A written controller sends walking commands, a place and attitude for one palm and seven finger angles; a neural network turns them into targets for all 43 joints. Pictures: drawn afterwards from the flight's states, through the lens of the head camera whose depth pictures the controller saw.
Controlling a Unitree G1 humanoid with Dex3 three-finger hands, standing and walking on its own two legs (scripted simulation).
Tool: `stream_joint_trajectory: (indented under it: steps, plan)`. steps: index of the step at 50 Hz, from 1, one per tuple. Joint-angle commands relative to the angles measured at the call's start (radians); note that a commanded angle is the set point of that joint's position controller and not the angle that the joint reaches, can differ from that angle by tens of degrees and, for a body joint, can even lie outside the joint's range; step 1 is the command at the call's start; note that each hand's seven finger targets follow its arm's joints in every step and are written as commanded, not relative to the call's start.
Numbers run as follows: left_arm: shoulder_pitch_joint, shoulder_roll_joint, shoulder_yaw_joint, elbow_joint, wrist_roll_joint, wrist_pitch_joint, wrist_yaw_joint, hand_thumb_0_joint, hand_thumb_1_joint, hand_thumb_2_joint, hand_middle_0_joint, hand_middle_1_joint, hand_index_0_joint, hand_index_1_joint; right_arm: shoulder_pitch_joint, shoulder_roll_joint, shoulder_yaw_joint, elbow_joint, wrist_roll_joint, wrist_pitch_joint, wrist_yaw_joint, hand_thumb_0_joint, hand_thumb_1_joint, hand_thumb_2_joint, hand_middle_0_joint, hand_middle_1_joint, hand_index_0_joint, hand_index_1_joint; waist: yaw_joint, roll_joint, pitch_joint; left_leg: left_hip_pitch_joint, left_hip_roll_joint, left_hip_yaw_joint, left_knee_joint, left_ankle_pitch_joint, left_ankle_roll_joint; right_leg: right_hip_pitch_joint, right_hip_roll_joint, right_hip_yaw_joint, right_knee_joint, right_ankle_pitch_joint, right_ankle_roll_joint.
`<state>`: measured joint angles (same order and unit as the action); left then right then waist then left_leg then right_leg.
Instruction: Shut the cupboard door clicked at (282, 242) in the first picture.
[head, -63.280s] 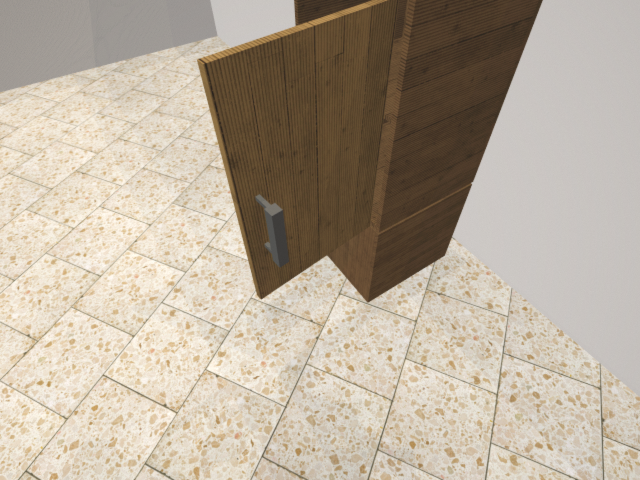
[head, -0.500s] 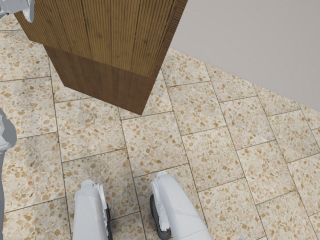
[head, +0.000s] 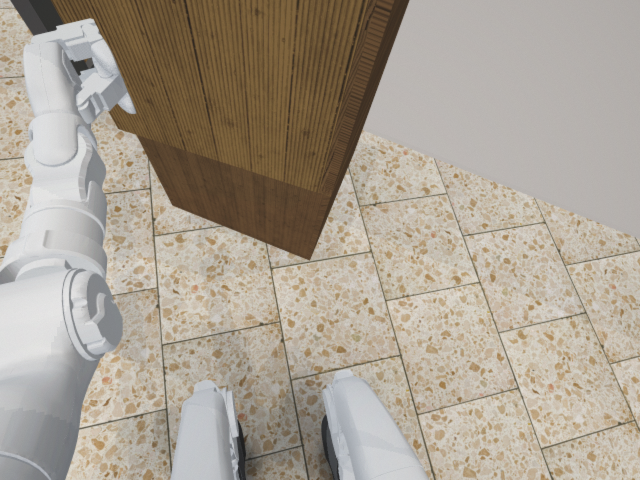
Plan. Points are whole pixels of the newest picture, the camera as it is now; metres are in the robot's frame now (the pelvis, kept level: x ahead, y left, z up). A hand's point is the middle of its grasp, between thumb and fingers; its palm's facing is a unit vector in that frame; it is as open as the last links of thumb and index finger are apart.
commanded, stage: pull the fist back off the door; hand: left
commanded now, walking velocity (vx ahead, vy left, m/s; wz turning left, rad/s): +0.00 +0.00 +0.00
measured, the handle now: (62, 23) +0.66 +0.23 +0.06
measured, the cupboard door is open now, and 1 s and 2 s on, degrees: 4 4 4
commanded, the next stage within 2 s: draw the hand back to the body in 0.42 s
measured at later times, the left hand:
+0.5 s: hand (136, 137) +0.50 +0.14 +0.06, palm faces +0.12 -0.99 -0.04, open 3.1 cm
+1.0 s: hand (27, 181) +0.39 +0.18 +0.16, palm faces +0.12 -0.99 -0.04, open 3.1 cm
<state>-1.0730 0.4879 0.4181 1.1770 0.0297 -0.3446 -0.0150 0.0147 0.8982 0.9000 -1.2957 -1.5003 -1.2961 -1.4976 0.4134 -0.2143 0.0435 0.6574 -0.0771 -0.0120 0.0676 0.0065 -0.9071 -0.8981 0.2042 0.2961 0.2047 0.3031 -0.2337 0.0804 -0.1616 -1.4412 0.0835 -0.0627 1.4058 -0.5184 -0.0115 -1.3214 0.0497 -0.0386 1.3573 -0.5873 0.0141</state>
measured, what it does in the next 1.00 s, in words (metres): rises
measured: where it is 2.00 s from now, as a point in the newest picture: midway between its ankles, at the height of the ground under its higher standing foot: (289, 477)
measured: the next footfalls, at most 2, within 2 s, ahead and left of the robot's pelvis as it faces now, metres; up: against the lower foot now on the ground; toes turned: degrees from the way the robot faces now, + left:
none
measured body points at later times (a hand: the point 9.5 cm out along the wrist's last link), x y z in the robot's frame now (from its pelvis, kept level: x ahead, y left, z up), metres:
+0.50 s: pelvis +0.01 -0.01 +0.02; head +0.15 +0.01 +0.44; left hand +0.49 +0.20 +0.06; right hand +0.08 -0.27 -0.11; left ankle +0.05 +0.13 -0.59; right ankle +0.02 -0.13 -0.59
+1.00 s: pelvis +0.02 -0.01 +0.09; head +0.08 -0.01 +0.54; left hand +0.38 +0.24 +0.16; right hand +0.13 -0.26 -0.02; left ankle +0.05 +0.13 -0.59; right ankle +0.02 -0.13 -0.59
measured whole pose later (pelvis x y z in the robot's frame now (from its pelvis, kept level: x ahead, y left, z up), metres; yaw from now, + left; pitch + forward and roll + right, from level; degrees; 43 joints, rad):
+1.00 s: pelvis +0.02 -0.01 +0.09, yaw +4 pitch +14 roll -2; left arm -0.29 0.24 0.20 0.55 -0.18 -0.38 -0.10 0.01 0.90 0.90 -1.29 -1.50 -1.29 -1.49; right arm 0.32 -0.25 -0.01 0.60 0.03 0.02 -0.03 0.01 -0.91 -0.90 0.20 0.30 0.20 0.30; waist -0.06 0.04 -0.14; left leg -0.83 0.05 -0.02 1.00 -0.42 -0.02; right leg -0.73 0.02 -0.02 0.98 -0.50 0.00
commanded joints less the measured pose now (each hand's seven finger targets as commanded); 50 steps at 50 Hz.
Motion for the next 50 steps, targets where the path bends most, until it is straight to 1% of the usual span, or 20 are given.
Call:
stream_joint_trajectory:
  steps: [1, 3, 6, 8, 11, 15, 17, 18, 20, 23, 27, 29, 31, 32, 35, 40, 43, 45, 46, 50]
  plan:
    - [-0.342, 0.114, -0.023, -0.180, -0.032, -0.104, 0.005, 0.000, 0.900, 0.900, -1.300, -1.500, -1.300, -1.500, 0.183, -0.201, -0.086, -0.036, 0.005, 0.006, -0.010, 0.000, -0.900, -0.900, 0.200, 0.300, 0.200, 0.300, -0.008, 0.082, -0.499, 0.527, -0.039, 0.002, -0.136, 0.305, 0.043, 0.192, 0.015, -0.014, -0.204, 0.312, -0.034]
    - [-0.313, 0.070, -0.048, -0.193, -0.041, -0.123, 0.005, 0.000, 0.900, 0.900, -1.300, -1.500, -1.300, -1.500, 0.166, -0.196, -0.091, -0.040, 0.007, 0.013, -0.009, 0.000, -0.900, -0.900, 0.200, 0.300, 0.200, 0.300, -0.008, 0.067, -0.499, 0.523, -0.045, 0.013, -0.136, 0.316, 0.043, 0.213, 0.011, -0.011, -0.206, 0.340, -0.031]
    - [-0.286, 0.085, -0.035, -0.263, -0.041, -0.169, 0.014, 0.000, 0.900, 0.900, -1.300, -1.500, -1.300, -1.500, 0.151, -0.197, -0.099, -0.051, 0.008, 0.026, -0.010, 0.000, -0.900, -0.900, 0.200, 0.300, 0.200, 0.300, 0.023, 0.091, -0.531, 0.565, -0.050, 0.019, -0.143, 0.354, 0.039, 0.243, 0.006, -0.004, -0.195, 0.380, -0.035]
    - [-0.261, 0.040, -0.066, -0.300, -0.042, -0.194, 0.022, 0.000, 0.900, 0.900, -1.300, -1.500, -1.300, -1.500, 0.129, -0.191, -0.105, -0.057, 0.011, 0.033, -0.009, 0.000, -0.900, -0.900, 0.200, 0.300, 0.200, 0.300, 0.029, 0.105, -0.551, 0.608, -0.053, 0.017, -0.150, 0.371, 0.033, 0.242, 0.004, -0.007, -0.195, 0.390, -0.035]
    - [-0.248, 0.031, -0.065, -0.366, -0.050, -0.225, 0.037, 0.000, 0.900, 0.900, -1.300, -1.500, -1.300, -1.500, 0.114, -0.192, -0.114, -0.060, 0.013, 0.039, -0.013, 0.000, -0.900, -0.900, 0.200, 0.300, 0.200, 0.300, 0.038, 0.098, -0.590, 0.644, -0.056, 0.024, -0.151, 0.393, 0.033, 0.273, 0.001, 0.001, -0.194, 0.423, -0.033]
    - [-0.205, 0.004, -0.090, -0.370, -0.048, -0.241, 0.044, 0.000, 0.900, 0.900, -1.300, -1.500, -1.300, -1.500, 0.076, -0.188, -0.117, -0.061, 0.019, 0.049, -0.021, 0.000, -0.900, -0.900, 0.200, 0.300, 0.200, 0.300, 0.042, 0.070, -0.553, 0.629, -0.060, 0.031, -0.168, 0.346, 0.031, 0.293, -0.003, 0.006, -0.211, 0.403, -0.029]
    - [-0.167, -0.022, -0.104, -0.386, -0.051, -0.257, 0.045, 0.000, 0.900, 0.900, -1.300, -1.500, -1.300, -1.500, 0.064, -0.184, -0.118, -0.067, 0.020, 0.051, -0.026, 0.000, -0.900, -0.900, 0.200, 0.300, 0.200, 0.300, 0.054, 0.064, -0.577, 0.657, -0.062, 0.029, -0.175, 0.365, 0.028, 0.301, -0.005, 0.004, -0.207, 0.415, -0.030]
    - [-0.177, -0.071, -0.141, -0.369, -0.059, -0.255, 0.041, 0.000, 0.900, 0.900, -1.300, -1.500, -1.300, -1.500, 0.054, -0.178, -0.116, -0.064, 0.022, 0.049, -0.025, 0.000, -0.900, -0.900, 0.200, 0.300, 0.200, 0.300, 0.037, 0.061, -0.540, 0.647, -0.063, 0.031, -0.176, 0.343, 0.030, 0.285, -0.005, 0.004, -0.218, 0.400, -0.027]
    - [-0.208, -0.005, -0.098, -0.320, -0.054, -0.256, 0.046, 0.000, 0.900, 0.900, -1.300, -1.500, -1.300, -1.500, 0.054, -0.187, -0.114, -0.050, 0.021, 0.053, -0.035, 0.000, -0.900, -0.900, 0.200, 0.300, 0.200, 0.300, 0.028, 0.006, -0.500, 0.591, -0.063, 0.029, -0.169, 0.297, 0.035, 0.292, -0.005, 0.012, -0.222, 0.371, -0.023]
    - [-0.232, -0.053, -0.139, -0.275, -0.052, -0.259, 0.042, 0.000, 0.900, 0.900, -1.300, -1.500, -1.300, -1.500, 0.043, -0.182, -0.109, -0.048, 0.020, 0.051, -0.039, 0.000, -0.900, -0.900, 0.200, 0.300, 0.200, 0.300, 0.018, 0.019, -0.464, 0.588, -0.064, 0.022, -0.174, 0.267, 0.033, 0.245, -0.007, 0.006, -0.223, 0.328, -0.025]
    - [-0.228, -0.056, -0.135, -0.229, -0.058, -0.256, 0.040, 0.000, 0.900, 0.900, -1.300, -1.500, -1.300, -1.500, 0.033, -0.186, -0.106, -0.053, 0.018, 0.051, -0.041, 0.000, -0.900, -0.900, 0.200, 0.300, 0.200, 0.300, 0.022, 0.027, -0.486, 0.593, -0.065, 0.019, -0.167, 0.272, 0.033, 0.224, -0.008, 0.005, -0.215, 0.318, -0.029]
    - [-0.156, 0.041, -0.050, -0.314, -0.070, -0.254, 0.038, 0.000, 0.900, 0.900, -1.300, -1.500, -1.300, -1.500, 0.030, -0.191, -0.107, -0.084, 0.024, 0.059, -0.043, 0.000, -0.900, -0.900, 0.200, 0.300, 0.200, 0.300, 0.085, 0.034, -0.587, 0.631, -0.067, 0.031, -0.195, 0.311, 0.031, 0.334, -0.008, 0.015, -0.221, 0.363, -0.032]
    - [-0.025, 0.035, -0.048, -0.438, -0.088, -0.241, 0.021, 0.000, 0.900, 0.900, -1.300, -1.500, -1.300, -1.500, 0.022, -0.181, -0.107, -0.126, 0.035, 0.065, -0.041, 0.000, -0.900, -0.900, 0.200, 0.300, 0.200, 0.300, 0.137, 0.070, -0.680, 0.717, -0.070, 0.039, -0.229, 0.406, 0.026, 0.435, -0.006, 0.015, -0.224, 0.461, -0.036]
    - [0.045, 0.023, -0.055, -0.486, -0.098, -0.223, 0.014, 0.000, 0.900, 0.900, -1.300, -1.500, -1.300, -1.500, 0.014, -0.172, -0.106, -0.140, 0.047, 0.070, -0.040, 0.000, -0.900, -0.900, 0.200, 0.300, 0.200, 0.300, 0.149, 0.054, -0.681, 0.731, -0.072, 0.050, -0.248, 0.421, 0.025, 0.483, -0.005, 0.017, -0.248, 0.493, -0.032]
    - [0.195, 0.017, -0.066, -0.613, -0.133, -0.155, -0.004, 0.000, 0.900, 0.900, -1.300, -1.500, -1.300, -1.500, 0.006, -0.165, -0.105, -0.172, 0.074, 0.076, -0.053, 0.000, -0.900, -0.900, 0.200, 0.300, 0.200, 0.300, 0.156, -0.053, -0.587, 0.696, -0.075, 0.071, -0.318, 0.373, 0.036, 0.611, -0.001, 0.027, -0.325, 0.527, -0.019]
    - [0.259, -0.053, -0.136, -0.760, -0.190, -0.121, -0.022, 0.000, 0.900, 0.900, -1.300, -1.500, -1.300, -1.500, -0.025, -0.157, -0.099, -0.165, 0.100, 0.039, -0.091, 0.000, -0.900, -0.900, 0.200, 0.300, 0.200, 0.300, 0.126, -0.118, -0.390, 0.727, -0.076, 0.079, -0.415, 0.257, 0.046, 0.650, -0.002, 0.032, -0.450, 0.430, -0.005]
    - [0.346, -0.098, -0.184, -0.798, -0.200, -0.134, -0.043, 0.000, 0.900, 0.900, -1.300, -1.500, -1.300, -1.500, -0.044, -0.155, -0.099, -0.151, 0.105, 0.007, -0.100, 0.000, -0.900, -0.900, 0.200, 0.300, 0.200, 0.300, 0.133, -0.053, -0.331, 0.818, -0.074, 0.076, -0.461, 0.256, 0.040, 0.635, -0.002, 0.017, -0.487, 0.404, -0.013]
    - [0.441, -0.106, -0.200, -0.788, -0.205, -0.120, -0.067, 0.000, 0.900, 0.900, -1.300, -1.500, -1.300, -1.500, -0.057, -0.160, -0.096, -0.154, 0.108, -0.003, -0.101, 0.000, -0.900, -0.900, 0.200, 0.300, 0.200, 0.300, 0.147, -0.061, -0.280, 0.844, -0.076, 0.070, -0.501, 0.251, 0.038, 0.649, -0.003, 0.008, -0.515, 0.386, -0.018]
    - [0.463, -0.115, -0.218, -0.817, -0.209, -0.112, -0.080, 0.000, 0.900, 0.900, -1.300, -1.500, -1.300, -1.500, -0.063, -0.160, -0.096, -0.164, 0.113, -0.009, -0.103, 0.000, -0.900, -0.900, 0.200, 0.300, 0.200, 0.300, 0.149, -0.018, -0.265, 0.877, -0.078, 0.071, -0.516, 0.263, 0.039, 0.654, -0.003, 0.005, -0.525, 0.392, -0.022]
    - [0.609, -0.091, -0.190, -0.914, -0.247, -0.063, -0.108, 0.000, 0.900, 0.900, -1.217, -1.410, -1.217, -1.410, -0.121, -0.157, -0.086, -0.202, 0.123, -0.024, -0.105, 0.000, -0.900, -0.900, 0.200, 0.300, 0.200, 0.300, 0.193, -0.011, -0.227, 0.931, -0.079, 0.069, -0.588, 0.270, 0.036, 0.725, -0.006, -0.005, -0.570, 0.390, -0.025]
